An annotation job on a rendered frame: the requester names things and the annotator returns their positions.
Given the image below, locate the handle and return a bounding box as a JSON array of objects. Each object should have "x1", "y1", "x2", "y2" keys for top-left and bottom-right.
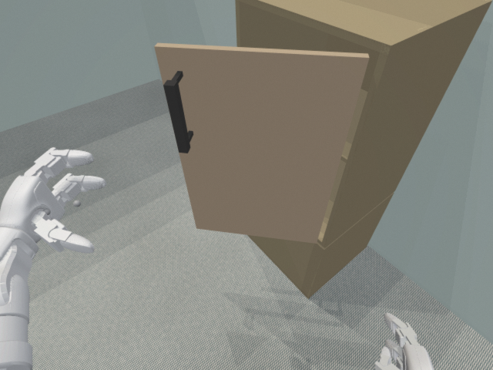
[{"x1": 163, "y1": 71, "x2": 193, "y2": 153}]

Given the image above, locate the robot right hand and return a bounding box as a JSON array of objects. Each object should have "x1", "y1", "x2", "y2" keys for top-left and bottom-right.
[{"x1": 375, "y1": 313, "x2": 434, "y2": 370}]

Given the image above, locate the robot left hand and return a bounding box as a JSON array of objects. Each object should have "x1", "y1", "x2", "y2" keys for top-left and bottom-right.
[{"x1": 0, "y1": 147, "x2": 106, "y2": 253}]

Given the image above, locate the left robot forearm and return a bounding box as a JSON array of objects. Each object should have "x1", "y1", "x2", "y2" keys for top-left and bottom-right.
[{"x1": 0, "y1": 227, "x2": 39, "y2": 370}]

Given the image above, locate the cupboard door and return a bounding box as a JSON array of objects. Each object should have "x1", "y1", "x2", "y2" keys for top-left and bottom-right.
[{"x1": 154, "y1": 43, "x2": 369, "y2": 244}]

